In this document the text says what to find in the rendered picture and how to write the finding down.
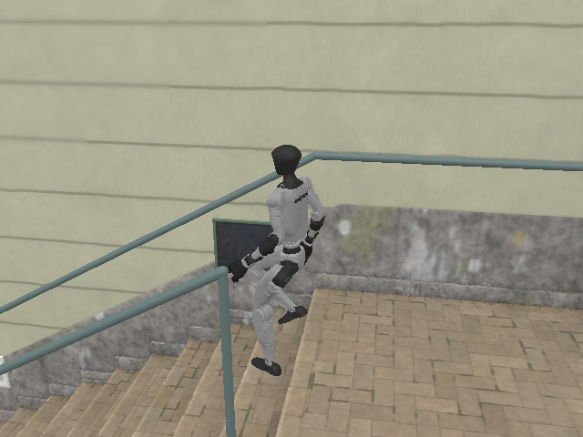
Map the left robot forearm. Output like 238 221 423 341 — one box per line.
241 234 279 269

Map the right robot forearm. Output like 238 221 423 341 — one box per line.
303 216 325 247

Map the right robot hand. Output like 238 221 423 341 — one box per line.
300 241 312 265

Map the robot shin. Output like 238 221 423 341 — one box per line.
251 270 297 312
251 309 275 366

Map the right robot shin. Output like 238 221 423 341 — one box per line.
251 270 297 312

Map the left robot upper arm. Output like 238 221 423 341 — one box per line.
266 189 286 246

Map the right robot upper arm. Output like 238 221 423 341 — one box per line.
298 177 325 221

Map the left robot hand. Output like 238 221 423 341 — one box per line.
228 260 247 283

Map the left robot shin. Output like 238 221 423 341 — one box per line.
251 309 275 366

